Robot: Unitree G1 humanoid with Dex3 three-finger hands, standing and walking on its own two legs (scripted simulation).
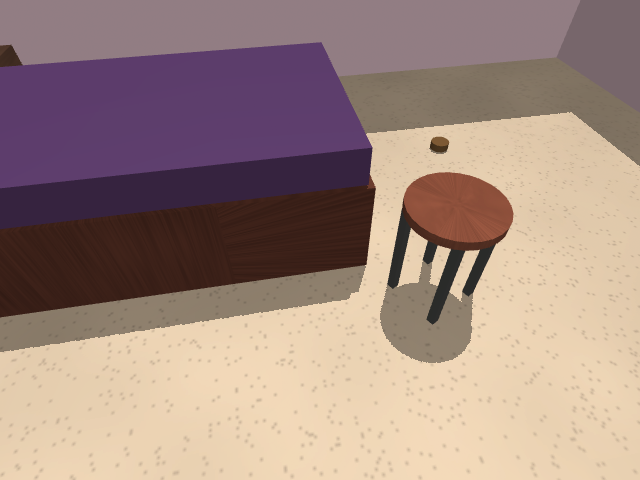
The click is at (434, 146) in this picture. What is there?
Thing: low tin
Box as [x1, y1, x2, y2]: [430, 137, 448, 151]
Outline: 432,138 430,144 431,149 435,151 446,150 448,144 447,139 443,137
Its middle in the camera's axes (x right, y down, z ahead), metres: +0.69 -0.56 +2.22
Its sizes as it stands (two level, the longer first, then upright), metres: 0.100 0.100 0.041
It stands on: the floor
